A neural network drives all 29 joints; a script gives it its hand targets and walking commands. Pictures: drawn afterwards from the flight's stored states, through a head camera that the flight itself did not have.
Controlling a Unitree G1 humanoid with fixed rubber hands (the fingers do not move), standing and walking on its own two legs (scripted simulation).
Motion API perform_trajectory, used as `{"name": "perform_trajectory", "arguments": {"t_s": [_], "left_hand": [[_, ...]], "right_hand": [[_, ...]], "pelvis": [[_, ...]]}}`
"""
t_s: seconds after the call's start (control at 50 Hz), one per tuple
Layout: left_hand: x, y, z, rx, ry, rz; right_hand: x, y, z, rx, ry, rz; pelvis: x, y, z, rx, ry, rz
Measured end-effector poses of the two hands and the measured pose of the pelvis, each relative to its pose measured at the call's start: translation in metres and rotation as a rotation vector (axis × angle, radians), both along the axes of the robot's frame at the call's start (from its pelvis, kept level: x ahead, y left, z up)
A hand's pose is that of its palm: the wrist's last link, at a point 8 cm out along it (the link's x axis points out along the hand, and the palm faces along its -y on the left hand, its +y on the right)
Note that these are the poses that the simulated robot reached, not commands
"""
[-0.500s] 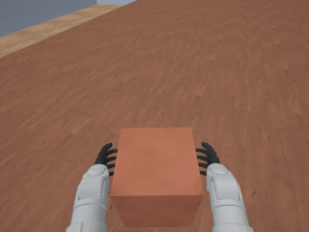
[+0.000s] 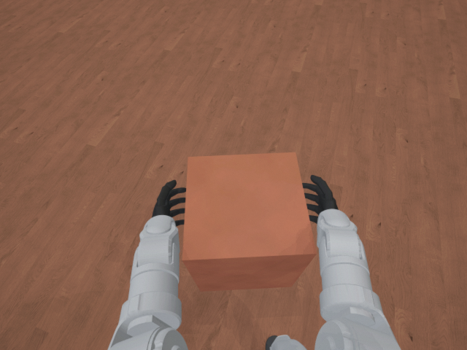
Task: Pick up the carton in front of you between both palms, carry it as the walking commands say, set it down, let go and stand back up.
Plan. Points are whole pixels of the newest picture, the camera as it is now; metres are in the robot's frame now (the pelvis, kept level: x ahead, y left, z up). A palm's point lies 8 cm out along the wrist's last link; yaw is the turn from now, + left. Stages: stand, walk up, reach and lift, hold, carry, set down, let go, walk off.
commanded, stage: set down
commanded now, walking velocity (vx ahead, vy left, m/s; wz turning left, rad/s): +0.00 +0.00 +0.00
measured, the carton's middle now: (244, 227) +0.37 -0.02 -0.10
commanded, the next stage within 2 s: none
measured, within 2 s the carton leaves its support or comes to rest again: rests again in 1.94 s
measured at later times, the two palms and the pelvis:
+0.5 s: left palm (188, 235) +0.40 +0.11 -0.19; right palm (308, 230) +0.40 -0.19 -0.20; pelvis -0.03 -0.01 -0.12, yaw +3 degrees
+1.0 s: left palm (202, 238) +0.45 +0.10 -0.34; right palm (301, 242) +0.42 -0.20 -0.35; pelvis -0.06 -0.01 -0.25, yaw +6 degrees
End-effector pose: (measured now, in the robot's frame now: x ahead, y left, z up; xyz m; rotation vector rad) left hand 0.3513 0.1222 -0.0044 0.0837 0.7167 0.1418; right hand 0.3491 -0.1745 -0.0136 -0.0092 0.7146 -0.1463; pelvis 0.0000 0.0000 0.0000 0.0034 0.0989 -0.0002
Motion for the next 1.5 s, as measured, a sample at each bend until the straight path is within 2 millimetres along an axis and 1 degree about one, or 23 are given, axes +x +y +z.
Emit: {"name": "perform_trajectory", "arguments": {"t_s": [0.08, 0.16, 0.2, 0.24, 0.3, 0.4, 0.52, 0.72, 0.9, 1.12, 1.36, 1.44, 1.5], "left_hand": [[0.006, -0.003, -0.046, -0.001, 0.004, -0.007], [0.009, -0.004, -0.093, -0.018, -0.004, 0.006], [0.012, -0.005, -0.113, -0.033, -0.017, 0.015], [0.016, -0.005, -0.128, -0.047, -0.034, 0.025], [0.024, -0.006, -0.144, -0.065, -0.064, 0.038], [0.037, -0.007, -0.162, -0.078, -0.082, 0.050], [0.050, -0.010, -0.190, -0.071, -0.054, 0.037], [0.073, -0.019, -0.252, -0.051, -0.038, -0.006], [0.090, -0.021, -0.309, -0.053, -0.029, -0.026], [0.106, -0.029, -0.378, -0.059, -0.006, -0.059], [0.124, -0.038, -0.454, -0.051, 0.009, -0.099], [0.130, -0.040, -0.479, -0.047, 0.017, -0.110], [0.131, -0.040, -0.493, -0.051, 0.034, -0.111]], "right_hand": [[0.004, -0.003, -0.047, -0.008, 0.004, 0.000], [0.007, -0.005, -0.093, 0.000, -0.005, -0.004], [0.010, -0.006, -0.112, 0.007, -0.017, -0.009], [0.015, -0.006, -0.127, 0.014, -0.035, -0.013], [0.025, -0.007, -0.142, 0.022, -0.063, -0.017], [0.039, -0.008, -0.160, 0.036, -0.080, -0.024], [0.049, -0.012, -0.188, 0.036, -0.053, -0.035], [0.059, -0.019, -0.255, 0.025, -0.036, -0.055], [0.070, -0.022, -0.311, 0.016, -0.028, -0.066], [0.080, -0.029, -0.374, -0.007, -0.005, -0.083], [0.090, -0.038, -0.448, -0.018, 0.010, -0.104], [0.094, -0.040, -0.473, -0.023, 0.019, -0.106], [0.095, -0.040, -0.486, -0.031, 0.038, -0.100]], "pelvis": [[-0.005, 0.004, -0.011, 0.010, 0.131, -0.009], [-0.009, 0.006, -0.028, 0.019, 0.272, -0.006], [-0.012, 0.006, -0.038, 0.023, 0.341, 0.000], [-0.014, 0.005, -0.049, 0.025, 0.405, 0.006], [-0.018, 0.003, -0.067, 0.026, 0.479, 0.015], [-0.026, -0.002, -0.093, 0.022, 0.547, 0.024], [-0.034, -0.008, -0.123, 0.026, 0.599, 0.032], [-0.047, -0.012, -0.178, 0.043, 0.686, 0.038], [-0.056, -0.011, -0.224, 0.047, 0.722, 0.050], [-0.065, -0.005, -0.269, 0.033, 0.742, 0.067], [-0.074, -0.002, -0.317, 0.016, 0.730, 0.080], [-0.076, -0.002, -0.330, 0.011, 0.707, 0.090], [-0.074, -0.003, -0.337, 0.000, 0.684, 0.105]]}}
